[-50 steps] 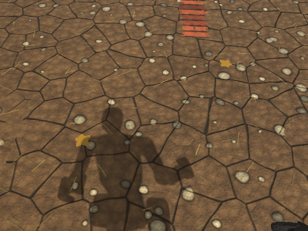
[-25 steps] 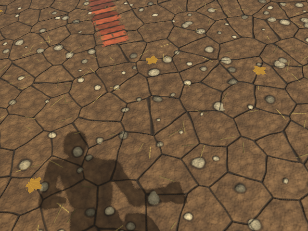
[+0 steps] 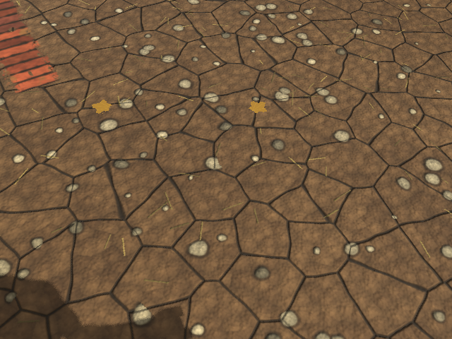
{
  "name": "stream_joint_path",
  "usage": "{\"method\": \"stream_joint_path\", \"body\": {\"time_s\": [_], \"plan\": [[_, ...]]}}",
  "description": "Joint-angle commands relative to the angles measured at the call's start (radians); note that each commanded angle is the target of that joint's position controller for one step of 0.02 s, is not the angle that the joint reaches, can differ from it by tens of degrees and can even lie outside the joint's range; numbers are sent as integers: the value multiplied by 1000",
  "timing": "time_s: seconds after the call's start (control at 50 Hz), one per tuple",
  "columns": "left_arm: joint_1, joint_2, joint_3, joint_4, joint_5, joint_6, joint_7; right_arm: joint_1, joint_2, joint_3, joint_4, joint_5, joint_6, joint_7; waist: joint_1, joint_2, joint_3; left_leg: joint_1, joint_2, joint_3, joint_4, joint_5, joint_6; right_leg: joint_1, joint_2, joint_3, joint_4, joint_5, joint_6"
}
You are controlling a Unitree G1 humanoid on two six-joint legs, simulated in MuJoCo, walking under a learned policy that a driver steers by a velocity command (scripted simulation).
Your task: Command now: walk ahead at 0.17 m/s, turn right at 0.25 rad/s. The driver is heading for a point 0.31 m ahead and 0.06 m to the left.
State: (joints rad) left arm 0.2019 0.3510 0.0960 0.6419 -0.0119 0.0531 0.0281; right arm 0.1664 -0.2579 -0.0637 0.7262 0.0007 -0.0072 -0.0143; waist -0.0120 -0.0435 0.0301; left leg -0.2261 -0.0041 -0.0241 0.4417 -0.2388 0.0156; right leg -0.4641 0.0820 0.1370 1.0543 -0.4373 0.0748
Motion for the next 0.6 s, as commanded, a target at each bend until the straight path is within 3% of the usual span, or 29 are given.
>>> {"method": "stream_joint_path", "body": {"time_s": [0.02, 0.08, 0.12, 0.16, 0.18, 0.2, 0.22, 0.24, 0.26, 0.28, 0.32, 0.4, 0.48, 0.52, 0.56, 0.6], "plan": [[-65, 26, -7, -88, -1, -29, -11, 15, -158, -32, -46, 6, -7, -10, -39, 246, -45, 155, 206, -254, -225, -178, 185, -98, -55, -81, -143, 25, 8], [-96, 12, -20, -91, 0, -58, -21, 46, -205, -42, -36, 14, -10, -6, -56, 239, -17, 91, 221, -236, -238, -160, 190, 41, -70, -139, -356, -13, -23], [-53, 25, -16, -68, -6, -76, -27, 66, -223, -44, -24, 27, -12, 3, -36, 217, -7, 33, 226, -229, -231, -153, 197, 161, -57, -164, -505, 63, -57], [41, 22, -12, -20, -8, -87, -30, 61, -202, -34, -18, 36, -13, 11, 20, 181, -7, -66, 204, -200, -181, -150, 174, 354, -40, -187, -683, 215, -99], [111, 34, -7, -1, -11, -90, -24, 55, -157, -18, -17, 27, -22, 15, 57, 156, -44, -153, 179, -171, -115, -149, 134, 501, -73, -140, -683, 216, -118], [224, 70, 1, 18, -9, -91, -15, 12, -75, 10, -37, 7, -36, 26, 106, 41, -98, -284, 102, -75, 108, -168, 64, 655, -218, 51, -725, 143, -157], [265, 198, 32, 19, 3, -91, -19, -23, -54, 17, -97, 8, -58, 25, 108, -202, -89, -500, -5, 59, 348, -274, 3, 675, -422, 389, -812, -51, -290], [269, 158, 25, 24, 11, -106, -25, -72, -147, -10, -107, 29, -71, 20, 134, -141, -9, -600, 38, -6, 537, -342, -2, 603, -471, 501, -868, -162, -375], [229, 98, 3, 22, 12, -119, -26, -45, -178, -22, -95, 41, -77, 26, 101, -118, 49, -653, 75, -36, 605, -259, 14, 586, -434, 438, -878, -199, -358], [199, 71, -7, 15, 12, -129, -28, -23, -169, -22, -74, 39, -80, 32, 83, -113, 61, -663, 92, -33, 621, -180, 25, 578, -388, 363, -890, -152, -329], [161, 54, -16, 14, 10, -131, -28, -30, -153, -21, -66, 20, -84, 43, 64, -83, 78, -662, 119, -31, 584, -44, 17, 556, -345, 232, -914, 69, -291], [161, 54, -16, 28, 18, -134, -21, -63, -90, 3, -65, 22, -72, 60, 68, -50, 61, -565, 101, 9, 451, 155, -31, 469, -282, -1, -939, 356, -262], [199, 83, -14, 75, 10, -125, -16, -178, -56, 24, -110, 6, -82, 72, 91, -45, 84, -344, 41, 78, 193, 300, -30, 344, -248, -104, -907, 627, -243], [209, 103, -9, 98, 1, -119, -14, -180, -78, 17, -117, 10, -84, 81, 74, -56, 64, -296, 25, 60, 133, 316, -4, 388, -275, -98, -864, 701, -230], [182, 117, -4, 105, -3, -115, -9, -120, -118, 2, -102, 2, -85, 82, 25, -67, 15, -232, 1, 47, 97, 283, 32, 456, -291, -89, -775, 844, -203], [151, 114, -5, 103, -4, -107, -5, 64, -169, -24, -45, -10, -85, 67, -81, -47, -109, 14, -40, 77, 36, 351, 77, 455, -237, -121, -533, 1003, -154]]}}
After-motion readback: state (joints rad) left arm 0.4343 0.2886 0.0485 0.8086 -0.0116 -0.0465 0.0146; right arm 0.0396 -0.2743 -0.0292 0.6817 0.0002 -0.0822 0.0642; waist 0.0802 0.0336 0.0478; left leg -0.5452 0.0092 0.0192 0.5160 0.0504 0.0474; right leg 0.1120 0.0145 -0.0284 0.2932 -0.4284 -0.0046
